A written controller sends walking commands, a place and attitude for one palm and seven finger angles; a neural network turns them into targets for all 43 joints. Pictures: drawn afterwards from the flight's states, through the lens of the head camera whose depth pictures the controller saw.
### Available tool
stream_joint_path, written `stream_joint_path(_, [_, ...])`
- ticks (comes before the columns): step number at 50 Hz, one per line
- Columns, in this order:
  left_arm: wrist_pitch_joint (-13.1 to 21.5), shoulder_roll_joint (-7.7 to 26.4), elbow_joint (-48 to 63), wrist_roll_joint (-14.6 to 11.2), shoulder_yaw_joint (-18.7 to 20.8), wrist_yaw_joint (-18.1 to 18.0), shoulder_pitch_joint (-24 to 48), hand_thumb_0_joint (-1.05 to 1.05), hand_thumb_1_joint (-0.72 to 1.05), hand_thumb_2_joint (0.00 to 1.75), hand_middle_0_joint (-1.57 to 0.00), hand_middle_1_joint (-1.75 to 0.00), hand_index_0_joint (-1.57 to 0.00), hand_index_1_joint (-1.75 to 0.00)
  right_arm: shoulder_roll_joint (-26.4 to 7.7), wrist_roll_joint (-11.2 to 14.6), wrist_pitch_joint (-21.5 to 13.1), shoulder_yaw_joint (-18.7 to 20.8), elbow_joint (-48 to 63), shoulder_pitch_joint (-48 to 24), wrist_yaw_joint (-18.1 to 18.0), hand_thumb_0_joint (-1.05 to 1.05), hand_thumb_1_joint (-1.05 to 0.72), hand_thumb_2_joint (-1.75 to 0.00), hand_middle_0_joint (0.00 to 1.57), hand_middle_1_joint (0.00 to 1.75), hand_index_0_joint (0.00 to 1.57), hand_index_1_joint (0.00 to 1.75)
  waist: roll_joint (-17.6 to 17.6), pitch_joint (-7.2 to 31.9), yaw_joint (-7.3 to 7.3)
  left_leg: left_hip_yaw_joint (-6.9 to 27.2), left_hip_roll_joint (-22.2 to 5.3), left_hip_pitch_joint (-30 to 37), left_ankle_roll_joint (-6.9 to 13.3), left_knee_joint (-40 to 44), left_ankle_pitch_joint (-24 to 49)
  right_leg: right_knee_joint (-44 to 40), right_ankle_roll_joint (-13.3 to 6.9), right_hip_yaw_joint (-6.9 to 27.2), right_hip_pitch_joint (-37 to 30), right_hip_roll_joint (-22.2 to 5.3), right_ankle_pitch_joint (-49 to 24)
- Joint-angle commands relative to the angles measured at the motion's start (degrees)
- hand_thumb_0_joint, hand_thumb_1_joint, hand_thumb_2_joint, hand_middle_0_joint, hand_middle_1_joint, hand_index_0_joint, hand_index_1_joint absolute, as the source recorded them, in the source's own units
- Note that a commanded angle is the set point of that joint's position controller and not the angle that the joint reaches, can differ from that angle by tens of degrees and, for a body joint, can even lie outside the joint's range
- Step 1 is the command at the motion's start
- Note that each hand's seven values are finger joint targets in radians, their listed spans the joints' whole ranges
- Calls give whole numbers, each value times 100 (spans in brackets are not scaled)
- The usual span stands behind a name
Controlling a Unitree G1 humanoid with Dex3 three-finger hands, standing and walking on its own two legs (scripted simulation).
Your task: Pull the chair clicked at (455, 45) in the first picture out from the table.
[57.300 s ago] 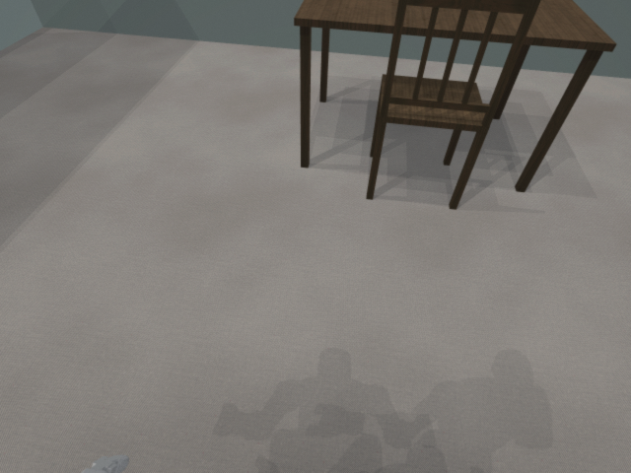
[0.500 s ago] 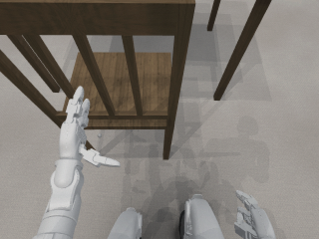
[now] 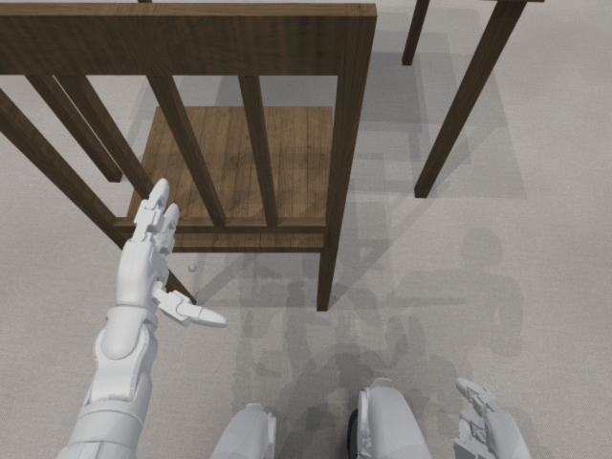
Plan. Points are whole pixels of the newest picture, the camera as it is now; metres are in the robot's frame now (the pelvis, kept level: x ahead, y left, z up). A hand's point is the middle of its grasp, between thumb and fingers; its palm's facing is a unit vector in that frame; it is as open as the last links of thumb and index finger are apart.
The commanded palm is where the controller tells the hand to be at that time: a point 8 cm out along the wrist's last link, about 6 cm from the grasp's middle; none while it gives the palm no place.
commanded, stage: aim the fingers beside a spindle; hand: left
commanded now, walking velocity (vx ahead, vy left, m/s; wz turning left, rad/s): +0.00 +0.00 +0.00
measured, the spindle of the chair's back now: (196, 165) +0.50 +0.17 +0.03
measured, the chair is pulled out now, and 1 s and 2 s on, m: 0.25 0.25 0.25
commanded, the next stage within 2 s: push the fingers through the gap in 1.78 s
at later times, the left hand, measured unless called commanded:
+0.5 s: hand (195, 272) +0.34 +0.15 +0.03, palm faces -0.01 -1.00 -0.06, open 16.9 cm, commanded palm +0.32 +0.20 +0.02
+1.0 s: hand (197, 270) +0.35 +0.15 +0.01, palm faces -0.03 -1.00 -0.05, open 16.9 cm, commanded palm +0.32 +0.20 +0.01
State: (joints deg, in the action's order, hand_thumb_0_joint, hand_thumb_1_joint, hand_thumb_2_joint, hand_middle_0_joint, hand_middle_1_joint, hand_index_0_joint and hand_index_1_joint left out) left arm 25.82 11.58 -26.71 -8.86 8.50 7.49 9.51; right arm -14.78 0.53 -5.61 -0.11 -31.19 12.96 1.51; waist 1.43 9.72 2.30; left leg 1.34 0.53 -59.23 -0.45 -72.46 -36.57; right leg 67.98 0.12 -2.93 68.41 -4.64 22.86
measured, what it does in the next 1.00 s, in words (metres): stands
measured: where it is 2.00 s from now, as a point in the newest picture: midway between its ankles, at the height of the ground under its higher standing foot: outside the picture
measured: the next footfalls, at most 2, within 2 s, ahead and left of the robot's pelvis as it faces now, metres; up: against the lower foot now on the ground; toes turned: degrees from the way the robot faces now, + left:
none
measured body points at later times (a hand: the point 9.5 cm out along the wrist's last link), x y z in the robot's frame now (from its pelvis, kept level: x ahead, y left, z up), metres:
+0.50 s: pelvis +0.00 +0.00 +0.00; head +0.12 -0.01 +0.43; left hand +0.33 +0.20 +0.03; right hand +0.15 -0.25 -0.11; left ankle -0.02 +0.12 -0.63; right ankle +0.08 -0.13 -0.63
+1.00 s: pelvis +0.00 +0.00 +0.00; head +0.11 -0.01 +0.43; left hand +0.34 +0.20 +0.02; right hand +0.15 -0.25 -0.11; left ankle -0.02 +0.12 -0.63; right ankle +0.08 -0.13 -0.63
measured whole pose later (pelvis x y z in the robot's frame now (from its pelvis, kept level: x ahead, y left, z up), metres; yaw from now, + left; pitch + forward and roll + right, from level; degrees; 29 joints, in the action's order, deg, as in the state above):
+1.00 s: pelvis +0.00 +0.00 +0.00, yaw +1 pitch +23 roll +0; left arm 26.6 11.4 -29.2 -9.1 7.6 8.7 11.5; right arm -15.5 0.8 -6.6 -0.3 -32.1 12.5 0.8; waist 1.4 9.7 2.2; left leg 1.9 0.8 -60.1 -0.7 -73.3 -36.4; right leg 68.7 -0.1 -3.3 69.0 -4.9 22.9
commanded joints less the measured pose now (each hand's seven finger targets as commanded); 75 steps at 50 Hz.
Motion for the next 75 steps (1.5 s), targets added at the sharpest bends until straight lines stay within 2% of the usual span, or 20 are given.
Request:
stream_joint_path(1, [510,489,1718,-159,66,127,1094,0,-50,30,-6,-8,-6,-8,-811,-5,-339,376,777,129,-119,0,-90,-90,20,30,20,30,-81,2359,121,-58,106,212,72,1062,1819,-663,-167,208,-2785,225,-940])
stream_joint_path(4, [886,575,2472,-109,95,-137,993,0,-50,30,-6,-8,-6,-8,-717,-104,-435,379,764,185,-88,0,-90,-90,20,30,20,30,195,2785,40,14,89,672,-1,1044,2587,-486,-195,147,-2988,223,-1549])
stream_joint_path(7, [938,609,2058,61,148,-366,952,0,-50,30,-6,-8,-6,-8,-721,-138,-427,352,618,165,-65,0,-90,-90,20,30,20,30,61,2339,128,39,84,445,4,1007,2343,-457,-182,111,-2716,222,-1281])
stream_joint_path(12, [482,315,781,188,-20,-235,795,0,-50,30,-6,-8,-6,-8,-803,-49,-288,321,614,51,-48,0,-90,-90,20,30,20,30,-220,1618,158,-77,134,-129,57,1110,1334,-667,-181,133,-2370,214,-311])
stream_joint_path(16, [381,422,965,43,78,-6,980,0,-50,30,-6,-8,-6,-8,-814,-6,-270,322,765,19,-91,0,-90,-90,20,30,20,30,-176,1967,81,-109,156,-131,83,1097,1313,-703,-180,223,-2596,206,-329])
stream_joint_path(21, [875,888,2321,-101,446,-148,1156,0,-50,30,-6,-8,-6,-8,-723,-106,-408,336,808,87,-117,0,-90,-90,20,30,20,30,206,2904,-58,-29,130,433,37,1039,2252,-478,-189,246,-3142,219,-1351])
stream_joint_path(26, [681,240,1411,76,-176,-194,929,0,-50,30,-6,-8,-6,-8,-769,-80,-407,340,600,112,-84,0,-90,-90,20,30,20,30,-132,2037,246,18,75,199,43,1032,1816,-552,-156,95,-2457,224,-782])
stream_joint_path(30, [286,190,591,112,-168,-48,781,0,-50,30,-6,-8,-6,-8,-860,4,-305,335,635,98,-94,0,-90,-90,20,30,20,30,-409,1591,222,-70,133,-213,81,1078,1201,-741,-168,147,-2323,213,-186])
stream_joint_path(35, [636,972,1660,9,590,-196,1243,0,-50,30,-6,-8,-6,-8,-779,-60,-316,333,822,60,-137,0,-90,-90,20,30,20,30,-90,2493,-59,-115,173,-48,83,1010,1680,-572,-175,306,-2974,204,-814])
stream_joint_path(39, [996,931,2282,-29,560,-358,1051,0,-50,30,-6,-8,-6,-8,-669,-139,-396,322,774,91,-90,0,-90,-90,20,30,20,30,87,2910,-47,-101,140,318,59,977,2278,-480,-169,299,-3291,210,-1521])
stream_joint_path(46, [273,68,289,-31,-276,205,941,0,-50,30,-6,-8,-6,-8,-872,67,-330,295,577,81,-119,0,-90,-90,20,30,20,30,-559,1301,345,-91,138,-437,106,1070,829,-912,-130,251,-2277,209,246])
stream_joint_path(49, [266,299,615,-63,-115,268,1319,0,-50,30,-6,-8,-6,-8,-893,50,-351,341,655,110,-172,0,-90,-90,20,30,20,30,-247,1749,237,-100,150,-223,108,1018,1068,-803,-156,273,-2334,195,-31])
stream_joint_path(51, [545,775,1506,-83,291,104,1658,0,-50,30,-6,-8,-6,-8,-865,-31,-405,360,705,147,-180,0,-90,-90,20,30,20,30,112,2504,68,-43,147,153,73,996,1679,-587,-186,246,-2656,195,-682])
stream_joint_path(55, [1022,1262,2428,-18,802,-374,1167,0,-50,30,-6,-8,-6,-8,-731,-153,-455,348,774,208,-116,0,-90,-90,20,30,20,30,327,3194,-139,-5,137,577,-14,979,2759,-320,-214,211,-3233,222,-1786])
stream_joint_path(59, [732,552,1262,106,256,-372,832,0,-50,30,-6,-8,-6,-8,-745,-106,-337,312,616,112,-36,0,-90,-90,20,30,20,30,-181,2059,154,-27,89,60,35,1060,1921,-517,-166,133,-2701,240,-1024])
stream_joint_path(62, [314,140,512,117,-169,-47,635,0,-50,30,-6,-8,-6,-8,-844,-5,-253,323,634,132,-31,0,-90,-90,20,30,20,30,-300,1634,221,-72,105,-109,46,1137,1456,-681,-180,98,-2402,242,-489])
stream_joint_path(65, [181,-118,691,8,-478,180,988,0,-50,30,-6,-8,-6,-8,-865,59,-247,337,745,102,-75,0,-90,-90,20,30,20,30,-284,1690,280,-54,111,-3,73,1137,1399,-737,-187,94,-2312,238,-409])
stream_joint_path(70, [828,1002,2400,-59,486,-247,1233,0,-50,30,-6,-8,-6,-8,-767,-105,-357,357,813,163,-123,0,-90,-90,20,30,20,30,137,2887,-19,-1,115,509,-2,1018,2490,-425,-202,171,-3048,232,-1541])
stream_joint_path(71, [940,1063,2482,-25,611,-370,1058,0,-50,30,-6,-8,-6,-8,-722,-136,-359,347,791,166,-108,0,-90,-90,20,30,20,30,210,2921,-89,23,122,570,-26,1036,2616,-387,-212,176,-3110,230,-1619])
stream_joint_path(75, [931,799,1770,138,446,-514,876,0,-50,30,-6,-8,-6,-8,-686,-140,-325,306,662,106,-62,0,-90,-90,20,30,20,30,-65,2230,112,-26,106,173,44,1019,2075,-487,-174,154,-2825,246,-1160])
